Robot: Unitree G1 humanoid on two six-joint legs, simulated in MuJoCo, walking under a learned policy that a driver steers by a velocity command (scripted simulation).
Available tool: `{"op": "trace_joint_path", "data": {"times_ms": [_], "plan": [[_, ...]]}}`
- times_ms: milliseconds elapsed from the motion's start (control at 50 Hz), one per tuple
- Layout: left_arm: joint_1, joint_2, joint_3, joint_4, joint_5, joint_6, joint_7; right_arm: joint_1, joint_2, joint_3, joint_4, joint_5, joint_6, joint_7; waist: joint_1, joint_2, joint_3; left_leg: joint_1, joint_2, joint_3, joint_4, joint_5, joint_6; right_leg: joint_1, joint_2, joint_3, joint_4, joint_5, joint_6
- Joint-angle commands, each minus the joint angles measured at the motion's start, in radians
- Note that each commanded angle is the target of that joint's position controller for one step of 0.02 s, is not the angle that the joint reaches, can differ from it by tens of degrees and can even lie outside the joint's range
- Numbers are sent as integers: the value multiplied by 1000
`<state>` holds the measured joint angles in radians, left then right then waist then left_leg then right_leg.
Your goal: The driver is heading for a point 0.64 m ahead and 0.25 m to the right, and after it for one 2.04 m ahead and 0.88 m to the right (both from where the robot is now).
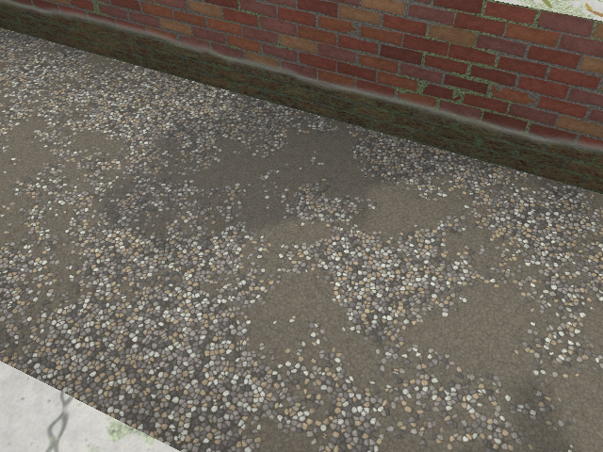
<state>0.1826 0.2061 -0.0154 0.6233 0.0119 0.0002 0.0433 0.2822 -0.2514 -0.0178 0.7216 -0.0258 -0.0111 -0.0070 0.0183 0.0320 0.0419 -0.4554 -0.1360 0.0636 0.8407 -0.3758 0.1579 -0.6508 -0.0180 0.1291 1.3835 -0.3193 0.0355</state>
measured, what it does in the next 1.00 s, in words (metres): steps on the spot, turning right: right foot, then left foot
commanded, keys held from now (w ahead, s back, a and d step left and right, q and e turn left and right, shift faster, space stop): w+e+shift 0.78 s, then w+shift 0.12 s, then w+q+shift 0.10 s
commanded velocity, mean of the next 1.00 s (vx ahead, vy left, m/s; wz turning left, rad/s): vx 1.00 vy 0.00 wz -0.67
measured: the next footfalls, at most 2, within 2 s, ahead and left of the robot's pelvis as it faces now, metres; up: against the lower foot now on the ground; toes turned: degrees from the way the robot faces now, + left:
right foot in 0.12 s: +0.17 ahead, -0.12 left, +0.00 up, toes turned +0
left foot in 0.40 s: +0.23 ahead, +0.09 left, +0.00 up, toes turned -21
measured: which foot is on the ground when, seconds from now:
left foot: down 0.00-0.14, up 0.16-0.38, down 0.40-0.62, up 0.64-0.80, down 0.82-1.00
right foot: up 0.00-0.10, down 0.12-0.44, up 0.46-0.58, down 0.60-0.84, up 0.86-1.00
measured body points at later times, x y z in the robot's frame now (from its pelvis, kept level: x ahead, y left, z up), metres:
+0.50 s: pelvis +0.08 +0.00 -0.01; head +0.13 -0.01 +0.44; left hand +0.36 +0.15 -0.09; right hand +0.23 -0.27 -0.09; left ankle +0.19 +0.10 -0.69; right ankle +0.10 -0.11 -0.66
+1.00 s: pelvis -0.03 +0.03 +0.02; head -0.01 +0.02 +0.47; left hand +0.33 -0.02 +0.00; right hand -0.07 -0.27 -0.05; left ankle +0.08 +0.10 -0.69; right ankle -0.05 -0.13 -0.63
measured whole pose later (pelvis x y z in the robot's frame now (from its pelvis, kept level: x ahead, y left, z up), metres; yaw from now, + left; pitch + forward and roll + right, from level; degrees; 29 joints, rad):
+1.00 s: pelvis -0.03 +0.03 +0.02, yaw -42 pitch +0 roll +0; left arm -0.08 0.24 0.02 0.49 -0.01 0.07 -0.01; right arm 0.17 -0.22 0.00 0.56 -0.01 0.01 -0.02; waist -0.06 -0.02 0.02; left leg -0.37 0.03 0.01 0.69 -0.32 -0.01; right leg -0.69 0.16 0.19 1.12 -0.26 0.07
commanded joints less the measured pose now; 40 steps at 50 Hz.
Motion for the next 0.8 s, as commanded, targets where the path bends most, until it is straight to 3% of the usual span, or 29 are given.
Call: {"op": "trace_joint_path", "data": {"times_ms": [20, 80, 100, 120, 140, 160, 180, 200, 220, 240, 320, 340, 360, 380, 400, 420, 440, 460, 480, 520, 560, 580, 600, 620, 640, 660, 720, 760, 800], "plan": [[96, 135, 48, -48, 3, 28, 12, -104, -127, -17, -116, 17, -76, 13, 74, 23, -43, -249, 266, -128, -310, 794, -7, 274, 51, -94, -309, 125, -14], [192, 95, 38, 21, 20, 23, -20, -199, -126, -17, -150, 34, -66, 8, 85, 90, -138, -183, 273, -3, -181, 969, -83, 469, 118, -258, -300, 235, -55], [302, 134, 56, 54, 6, 29, -10, -281, -157, -23, -176, 29, -71, 1, 164, 69, -196, -220, 222, 49, -43, 1047, -122, 636, 184, -350, -282, 363, -73], [511, 154, 74, 106, -6, 36, 11, -467, -197, -37, -209, 52, -56, -13, 339, 54, -281, -219, 173, 114, 308, 1217, -134, 778, 183, -357, -334, 402, -140], [481, 147, 69, 74, -14, 53, -12, -504, -169, -42, -226, 48, 6, -40, 379, -137, -218, -330, 76, 75, 770, 734, -161, 696, 50, -13, -576, 383, -258], [186, 167, 42, -3, -22, 32, -23, -361, 18, 7, -279, -9, 62, -65, 89, -377, -41, -406, -39, -21, 887, -102, -193, 355, -93, 275, -602, 1288, -372], [53, 143, 24, -62, -20, -2, -27, -207, 58, 26, -285, -58, 89, -83, -62, -221, -100, -395, 10, -168, 862, -106, -189, 275, -149, 397, -603, 1291, -392], [16, 108, 16, -88, -22, -21, -29, -187, 27, 15, -273, -66, 96, -90, -80, -132, -105, -386, 33, -177, 804, -90, -203, 175, -135, 405, -637, 1076, -383], [-77, 85, 6, -92, -13, -11, -29, -171, -6, 4, -256, -88, 93, -85, -148, -91, -46, -419, 63, -173, 734, -29, -217, 112, -97, 362, -597, 1087, -340], [-129, 81, 5, -121, -3, -2, -22, -175, 8, 15, -247, -99, 83, -75, -158, -80, -85, -308, 82, -156, 604, -16, -227, 36, -58, 316, -616, 1134, -313], [-88, 146, 34, -103, 22, 18, -11, -215, 12, 20, -197, -63, 67, -46, -73, -102, -313, -54, 99, -97, 384, 22, -207, 169, 7, 248, -622, 1234, -271], [-88, 149, 43, -106, 19, 29, -9, -247, 4, 19, -202, -50, 63, -39, -52, -90, -324, -34, 105, -99, 312, -21, -204, 222, 12, 236, -631, 1196, -263], [-54, 143, 50, -95, 12, 31, -5, -266, -3, 22, -218, -18, 55, -46, -17, -80, -355, 31, 110, -131, 165, -56, -205, 286, 18, 254, -664, 1041, -252], [-83, 130, 51, -103, 7, 45, -4, -273, 14, 27, -209, -20, 50, -41, -22, -58, -326, 88, 116, -138, 79, -44, -193, 283, 11, 266, -658, 989, -243], [-123, 132, 57, -116, -7, 57, -1, -215, 23, 28, -188, -23, 44, -32, -57, -2, -317, 220, 140, -143, -27, 169, -170, 227, 25, 249, -602, 926, -217], [-44, 111, 61, -116, -19, 72, 5, -211, -8, 20, -179, -35, 45, -14, -13, 147, -332, 373, 216, -173, -2, 629, -136, 80, 121, 165, -475, 690, -168], [-8, 57, 47, -126, -12, 72, 2, -285, -72, -2, -206, -41, 47, -6, -9, 392, -346, 332, 361, -321, -73, 665, -20, -62, 192, 40, -353, 197, -115], [-92, 57, 51, -149, 8, 61, -18, -339, -59, 1, -240, -55, 37, -7, -54, 460, -294, 181, 463, -453, -229, 552, 62, -48, 196, -11, -162, -119, -80], [-176, 109, 70, -170, 16, 45, -32, -358, -40, 8, -251, -57, 26, -12, -58, 317, -241, 77, 485, -455, -282, 533, 76, -15, 166, -11, -69, -117, -62], [-185, 93, 65, -174, -5, 51, -34, -392, -25, 19, -250, -41, 12, -30, -2, 159, -208, -18, 455, -333, -294, 528, 22, 106, 107, -24, -87, -83, -53], [-110, 55, 37, -150, -3, 63, -43, -357, -33, 19, -227, -19, 0, -30, 47, 71, -231, 74, 351, -153, -221, 530, -98, 237, 52, -57, -513, -54, -95], [-85, 34, 30, -131, 10, 68, -54, -319, -47, 10, -207, -7, 6, -31, 42, 56, -235, 40, 304, -75, -179, 503, -139, 380, 87, -106, -594, 67, -120], [-54, 22, 27, -112, 12, 81, -66, -283, -36, 9, -195, -11, 18, -30, 46, 17, -225, -2, 259, -9, -80, 446, -169, 438, 104, -95, -587, 151, -144], [-59, 46, 23, -113, 5, 95, -74, -247, -16, 10, -213, -30, 34, -26, 17, -130, -196, -75, 182, 64, 51, 264, -216, 435, 85, -17, -550, 478, -174], [-84, 130, 39, -143, -26, 101, -70, -309, 4, 18, -274, -39, 41, -19, 79, -373, -195, -212, 88, 72, 151, -167, -250, 368, -19, 292, -723, 434, -261], [-106, 176, 51, -180, -20, 108, -61, -414, -7, 15, -305, -26, 38, -21, 130, -357, -155, -244, 51, -8, 297, -200, -266, 259, -72, 447, -867, 271, -295], [-318, 181, 50, -242, -13, 92, -23, -360, -11, 13, -311, 14, 22, -19, -18, -246, -158, -130, 72, -124, 333, -24, -268, 174, -22, 405, -904, 126, -203], [-373, 165, 47, -253, -29, 72, -26, -330, -18, 10, -281, 11, 20, -7, -29, -222, -195, 69, 72, -100, 194, 13, -239, 133, 7, 381, -971, 26, -165], [-328, 157, 61, -230, -36, 71, -37, -265, -15, 6, -258, 26, 13, 2, -31, -233, -179, 222, 94, -93, -38, 20, -208, 144, 16, 355, -1006, -14, -177]]}}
